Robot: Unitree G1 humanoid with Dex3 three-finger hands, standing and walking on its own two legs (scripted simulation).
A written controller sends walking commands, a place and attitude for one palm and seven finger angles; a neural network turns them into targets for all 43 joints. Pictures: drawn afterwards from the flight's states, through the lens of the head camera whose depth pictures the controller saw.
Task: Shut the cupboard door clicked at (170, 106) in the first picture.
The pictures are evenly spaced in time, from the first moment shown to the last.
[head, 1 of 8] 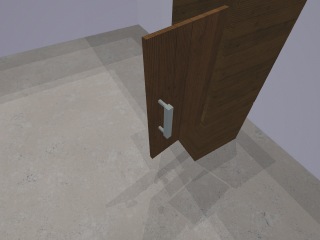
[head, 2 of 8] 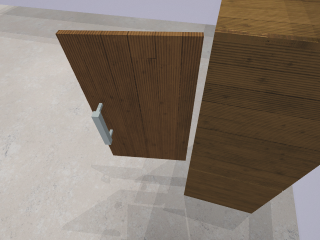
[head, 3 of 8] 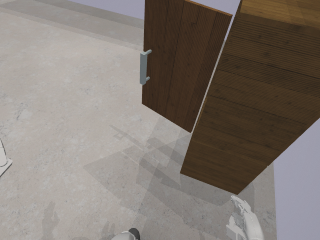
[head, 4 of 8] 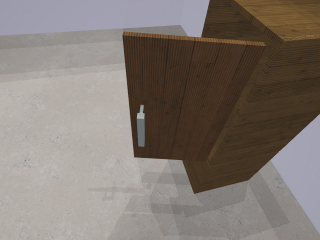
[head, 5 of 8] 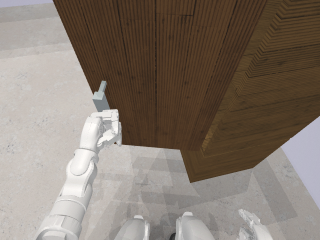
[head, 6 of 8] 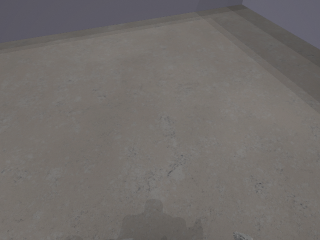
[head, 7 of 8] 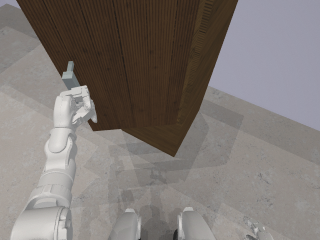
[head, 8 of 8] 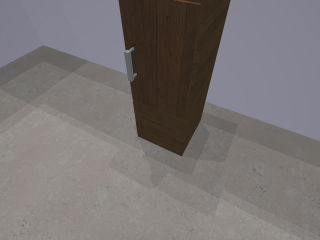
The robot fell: no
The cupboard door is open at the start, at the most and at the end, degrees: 100 100 0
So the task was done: yes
